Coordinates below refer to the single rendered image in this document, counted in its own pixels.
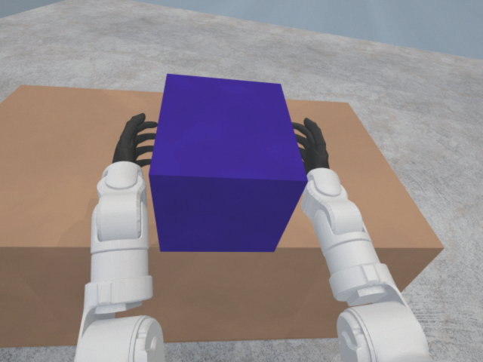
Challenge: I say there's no robot left upper arm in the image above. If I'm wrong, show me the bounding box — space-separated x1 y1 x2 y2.
75 315 165 362

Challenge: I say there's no robot left hand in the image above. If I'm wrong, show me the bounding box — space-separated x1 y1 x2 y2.
112 113 158 167

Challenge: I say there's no left robot forearm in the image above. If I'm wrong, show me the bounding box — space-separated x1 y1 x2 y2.
74 161 153 362

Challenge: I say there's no pedestal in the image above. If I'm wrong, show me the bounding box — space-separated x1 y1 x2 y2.
0 84 444 348

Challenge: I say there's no carton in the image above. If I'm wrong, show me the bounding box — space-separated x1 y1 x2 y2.
149 74 308 252

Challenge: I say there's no right robot forearm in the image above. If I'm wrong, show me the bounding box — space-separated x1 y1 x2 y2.
301 168 429 353

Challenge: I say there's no robot right upper arm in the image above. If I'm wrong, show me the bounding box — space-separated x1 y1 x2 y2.
337 301 456 362

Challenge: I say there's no robot right hand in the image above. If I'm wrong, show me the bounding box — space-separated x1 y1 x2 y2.
291 118 330 175

